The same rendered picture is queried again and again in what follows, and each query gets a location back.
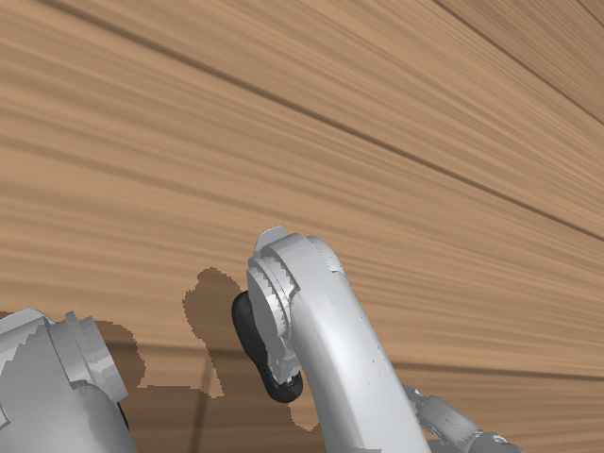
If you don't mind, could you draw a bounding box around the right robot foot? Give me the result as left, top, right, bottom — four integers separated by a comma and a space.
231, 291, 303, 403

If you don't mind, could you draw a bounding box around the right robot hand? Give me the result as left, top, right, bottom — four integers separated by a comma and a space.
401, 383, 485, 453

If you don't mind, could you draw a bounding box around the right robot arm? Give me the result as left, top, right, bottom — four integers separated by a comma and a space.
468, 432, 526, 453

